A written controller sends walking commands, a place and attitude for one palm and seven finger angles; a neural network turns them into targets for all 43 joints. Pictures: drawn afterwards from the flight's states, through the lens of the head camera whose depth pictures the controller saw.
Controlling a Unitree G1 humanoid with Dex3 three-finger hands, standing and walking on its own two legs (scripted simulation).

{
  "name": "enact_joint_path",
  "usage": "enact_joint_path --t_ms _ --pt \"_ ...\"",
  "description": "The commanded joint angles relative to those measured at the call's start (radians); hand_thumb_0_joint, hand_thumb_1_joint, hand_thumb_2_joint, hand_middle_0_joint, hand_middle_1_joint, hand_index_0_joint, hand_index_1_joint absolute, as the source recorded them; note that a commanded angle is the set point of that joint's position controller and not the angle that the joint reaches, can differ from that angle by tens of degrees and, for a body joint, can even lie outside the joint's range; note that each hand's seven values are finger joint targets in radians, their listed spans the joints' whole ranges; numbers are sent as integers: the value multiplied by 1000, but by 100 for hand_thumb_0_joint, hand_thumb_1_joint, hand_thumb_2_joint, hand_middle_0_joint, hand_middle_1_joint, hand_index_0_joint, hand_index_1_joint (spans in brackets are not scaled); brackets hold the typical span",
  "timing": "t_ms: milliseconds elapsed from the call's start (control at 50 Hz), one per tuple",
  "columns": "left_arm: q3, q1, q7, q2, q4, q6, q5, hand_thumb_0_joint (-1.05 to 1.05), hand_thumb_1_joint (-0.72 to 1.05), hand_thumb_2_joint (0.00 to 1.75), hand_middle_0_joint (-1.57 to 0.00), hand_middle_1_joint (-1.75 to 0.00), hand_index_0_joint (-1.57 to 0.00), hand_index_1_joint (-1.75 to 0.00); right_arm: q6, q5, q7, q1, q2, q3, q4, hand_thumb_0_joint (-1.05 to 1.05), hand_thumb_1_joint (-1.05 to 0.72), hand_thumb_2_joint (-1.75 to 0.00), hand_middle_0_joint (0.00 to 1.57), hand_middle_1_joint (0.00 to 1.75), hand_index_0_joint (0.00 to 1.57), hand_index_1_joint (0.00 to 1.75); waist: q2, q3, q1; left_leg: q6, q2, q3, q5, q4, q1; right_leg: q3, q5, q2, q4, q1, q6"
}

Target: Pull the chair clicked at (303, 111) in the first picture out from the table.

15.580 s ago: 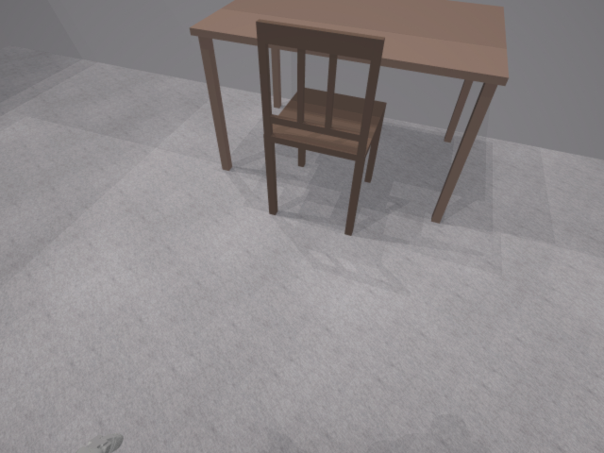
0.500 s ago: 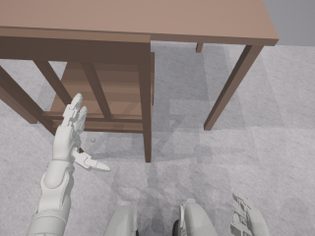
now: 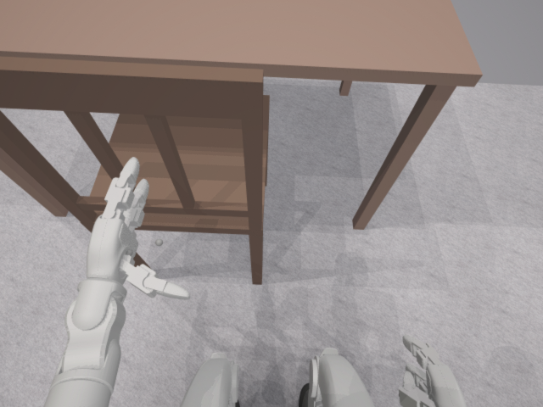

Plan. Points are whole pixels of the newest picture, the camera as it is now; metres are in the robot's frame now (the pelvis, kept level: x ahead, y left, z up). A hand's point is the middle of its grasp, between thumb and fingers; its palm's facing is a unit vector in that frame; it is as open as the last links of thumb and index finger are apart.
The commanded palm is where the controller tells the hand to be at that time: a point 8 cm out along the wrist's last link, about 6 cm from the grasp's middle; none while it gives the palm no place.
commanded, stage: aim the fingers beside a spindle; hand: left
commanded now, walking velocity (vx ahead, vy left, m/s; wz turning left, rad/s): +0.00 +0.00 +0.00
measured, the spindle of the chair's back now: (111, 163) +0.49 +0.28 +0.00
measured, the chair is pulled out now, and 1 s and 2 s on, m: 0.00 0.00 0.00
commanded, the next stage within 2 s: push the fingers through the gap in 1.38 s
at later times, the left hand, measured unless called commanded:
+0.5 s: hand (162, 247) +0.34 +0.17 +0.01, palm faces -0.05 -1.00 -0.03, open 16.9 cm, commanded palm +0.32 +0.22 +0.02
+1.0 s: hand (166, 242) +0.34 +0.16 +0.03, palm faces -0.06 -1.00 -0.05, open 16.9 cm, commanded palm +0.32 +0.22 +0.02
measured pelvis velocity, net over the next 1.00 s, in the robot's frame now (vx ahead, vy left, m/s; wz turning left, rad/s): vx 0.00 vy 0.00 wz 0.00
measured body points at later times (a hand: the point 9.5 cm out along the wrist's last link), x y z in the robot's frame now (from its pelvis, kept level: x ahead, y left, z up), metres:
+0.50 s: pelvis +0.00 +0.00 +0.00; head +0.12 +0.01 +0.43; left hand +0.33 +0.22 +0.01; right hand +0.15 -0.25 -0.11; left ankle +0.01 +0.11 -0.63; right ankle +0.04 -0.12 -0.63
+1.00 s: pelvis +0.00 +0.00 +0.00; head +0.11 +0.01 +0.44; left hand +0.33 +0.21 +0.03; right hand +0.16 -0.24 -0.11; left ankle +0.01 +0.11 -0.63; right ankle +0.04 -0.12 -0.63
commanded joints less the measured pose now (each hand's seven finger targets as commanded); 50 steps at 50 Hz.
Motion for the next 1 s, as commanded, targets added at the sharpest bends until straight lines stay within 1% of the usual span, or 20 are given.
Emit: enact_joint_path --t_ms 0,60,100,120,140,200,260,300,380,400,440,460,520,580,660,700,800,900,920,980 --pt "6 -177 -19 74 -98 -36 -16 0 -50 30 -6 -8 -6 -8 -41 9 -14 19 -154 -61 -123 0 -90 -90 20 30 20 30 -1 -286 -23 7 -33 -32 248 -169 126 40 180 31 -144 237 -19" --pt "4 -189 -42 89 -167 -43 -28 0 -50 30 -6 -8 -6 -8 -45 11 -17 24 -155 -67 -134 0 -90 -90 20 30 20 30 -3 -376 -14 9 -31 -31 306 -162 171 45 239 29 -138 282 -19" --pt "-3 -207 -40 100 -263 -61 -33 0 -50 30 -6 -8 -6 -8 -52 8 -18 23 -152 -68 -141 0 -90 -90 20 30 20 30 40 -430 -10 7 -27 -41 373 -164 233 39 279 29 -124 287 -22" --pt "12 -182 -34 115 -290 -66 -30 0 -50 30 -6 -8 -6 -8 -53 6 -17 25 -148 -69 -143 0 -90 -90 20 30 20 30 62 -459 5 4 -27 -38 394 -169 256 42 288 28 -127 301 -21" --pt "28 -197 -20 134 -310 -71 -30 0 -50 30 -6 -8 -6 -8 -53 5 -19 25 -148 -69 -136 0 -90 -90 20 30 20 30 53 -451 -3 3 -22 -44 408 -168 268 38 293 28 -124 287 -20" --pt "68 -145 18 156 -289 -71 -21 0 -50 30 -6 -8 -6 -8 -51 0 -16 23 -142 -64 -129 0 -90 -90 20 30 20 30 41 -411 9 2 -26 -43 405 -173 231 35 292 31 -122 296 -21" --pt "65 -166 34 126 -149 -50 -4 0 -50 30 -6 -8 -6 -8 -38 1 -14 15 -140 -60 -115 0 -90 -90 20 30 20 30 -28 -292 -16 5 -32 -32 273 -167 124 41 203 32 -138 261 -13" --pt "77 -165 24 133 -80 -40 0 0 -50 30 -6 -8 -6 -8 -32 4 -15 15 -147 -59 -117 0 -90 -90 20 30 20 30 -35 -267 -15 7 -36 -29 224 -163 88 45 154 34 -143 243 -16" --pt "3 -208 -31 85 -157 -44 -17 0 -50 30 -6 -8 -6 -8 -38 8 -14 17 -151 -62 -139 0 -90 -90 20 30 20 30 42 -361 -11 4 -33 -29 284 -167 167 44 211 30 -136 262 -22" --pt "-23 -223 -43 69 -192 -47 -27 0 -50 30 -6 -8 -6 -8 -43 10 -15 17 -152 -62 -141 0 -90 -90 20 30 20 30 45 -388 -22 7 -29 -37 316 -164 203 39 229 32 -133 255 -23" --pt "7 -227 -48 112 -266 -60 -37 0 -50 30 -6 -8 -6 -8 -47 8 -21 25 -154 -67 -138 0 -90 -90 20 30 20 30 56 -448 -11 3 -23 -44 378 -167 254 38 271 30 -130 280 -22" --pt "-11 -227 -44 100 -293 -63 -37 0 -50 30 -6 -8 -6 -8 -51 7 -22 26 -151 -67 -138 0 -90 -90 20 30 20 30 57 -463 -12 4 -24 -45 395 -167 272 40 281 30 -132 287 -20" --pt "53 -175 -7 149 -290 -61 -31 0 -50 30 -6 -8 -6 -8 -52 2 -22 30 -149 -66 -125 0 -90 -90 20 30 20 30 49 -444 2 1 -22 -50 419 -172 262 33 292 31 -123 287 -19" --pt "71 -133 26 137 -202 -45 -14 0 -50 30 -6 -8 -6 -8 -41 2 -16 27 -144 -65 -117 0 -90 -90 20 30 20 30 -5 -358 0 0 -26 -42 369 -175 189 29 273 32 -124 280 -17" --pt "44 -129 24 105 -122 -27 3 0 -50 30 -6 -8 -6 -8 -24 5 -5 19 -147 -61 -128 0 -90 -90 20 30 20 30 -4 -296 -5 -1 -31 -32 290 -179 140 31 216 33 -133 253 -19" --pt "14 -169 8 88 -137 -32 -2 0 -50 30 -6 -8 -6 -8 -26 7 -7 20 -149 -61 -135 0 -90 -90 20 30 20 30 -7 -308 -18 5 -32 -34 286 -174 143 36 213 34 -137 256 -21" --pt "1 -198 -14 108 -314 -77 -27 0 -50 30 -6 -8 -6 -8 -45 4 -17 21 -147 -67 -143 0 -90 -90 20 30 20 30 66 -448 -7 3 -24 -45 406 -172 269 37 286 33 -126 287 -24" --pt "43 -195 21 137 -215 -60 -6 0 -50 30 -6 -8 -6 -8 -43 1 -21 25 -149 -62 -110 0 -90 -90 20 30 20 30 19 -340 -17 2 -25 -52 326 -175 196 28 217 36 -130 240 -20" --pt "26 -168 23 106 -175 -50 1 0 -50 30 -6 -8 -6 -8 -39 0 -18 22 -146 -61 -113 0 -90 -90 20 30 20 30 9 -327 -15 2 -28 -45 314 -175 182 28 214 34 -131 241 -19" --pt "36 -178 20 102 -104 -29 -1 0 -50 30 -6 -8 -6 -8 -32 4 -14 19 -150 -60 -117 0 -90 -90 20 30 20 30 -21 -304 -15 3 -35 -36 255 -170 126 35 183 32 -137 246 -18"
